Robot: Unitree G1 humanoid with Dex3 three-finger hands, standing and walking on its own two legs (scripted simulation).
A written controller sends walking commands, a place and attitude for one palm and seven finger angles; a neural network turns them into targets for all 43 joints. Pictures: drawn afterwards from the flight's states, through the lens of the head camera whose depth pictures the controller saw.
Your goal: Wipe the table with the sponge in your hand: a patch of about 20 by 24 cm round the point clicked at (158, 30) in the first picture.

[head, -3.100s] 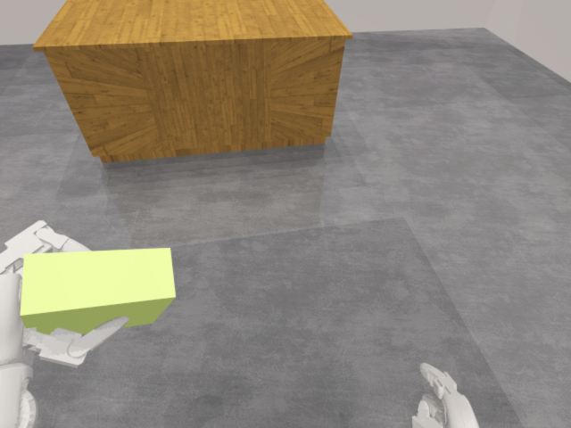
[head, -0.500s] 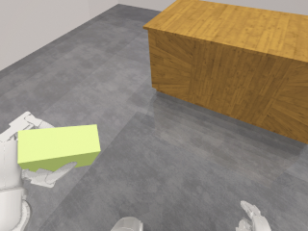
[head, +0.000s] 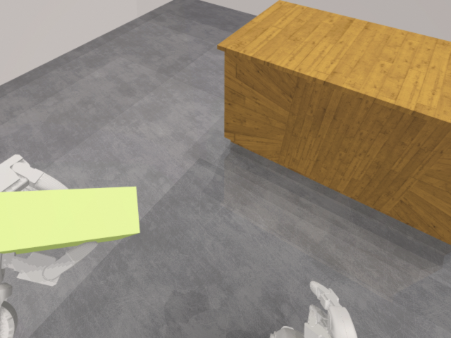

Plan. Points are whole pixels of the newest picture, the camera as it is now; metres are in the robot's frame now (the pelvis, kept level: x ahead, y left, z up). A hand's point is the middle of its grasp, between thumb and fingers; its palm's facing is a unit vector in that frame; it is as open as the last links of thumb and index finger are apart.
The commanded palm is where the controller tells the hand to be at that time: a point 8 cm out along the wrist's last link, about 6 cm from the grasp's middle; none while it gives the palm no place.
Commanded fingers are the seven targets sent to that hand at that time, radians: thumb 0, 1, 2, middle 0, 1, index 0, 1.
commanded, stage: walk to a spot facing it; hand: left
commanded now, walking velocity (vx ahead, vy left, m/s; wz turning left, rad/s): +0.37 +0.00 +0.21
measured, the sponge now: (91, 219) +0.23 +0.19 +0.17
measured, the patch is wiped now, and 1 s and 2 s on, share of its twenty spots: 0.00 0.00 0.00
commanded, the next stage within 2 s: turn to face it in 1.26 s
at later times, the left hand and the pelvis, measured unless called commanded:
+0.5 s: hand (79, 154) +0.32 +0.23 +0.19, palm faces +0.49 -0.74 -0.46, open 9.5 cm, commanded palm +0.25 +0.27 +0.18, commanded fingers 0.00 0.10 1.30 -1.20 -1.60 -1.20 -1.60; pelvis +0.14 -0.03 +0.00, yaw +8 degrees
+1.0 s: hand (95, 108) +0.43 +0.26 +0.17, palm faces +0.64 -0.61 -0.47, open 9.6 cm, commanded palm +0.37 +0.27 +0.18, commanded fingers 0.00 0.10 1.30 -1.20 -1.60 -1.20 -1.60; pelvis +0.29 -0.04 -0.02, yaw +15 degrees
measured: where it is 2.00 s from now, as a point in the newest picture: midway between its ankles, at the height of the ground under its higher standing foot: (235, 301)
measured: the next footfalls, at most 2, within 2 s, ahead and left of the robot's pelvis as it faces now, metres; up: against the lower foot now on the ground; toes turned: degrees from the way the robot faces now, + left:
right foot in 0.10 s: +0.13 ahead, -0.14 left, +0.00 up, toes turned -10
left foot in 0.54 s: +0.23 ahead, +0.11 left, +0.00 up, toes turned +19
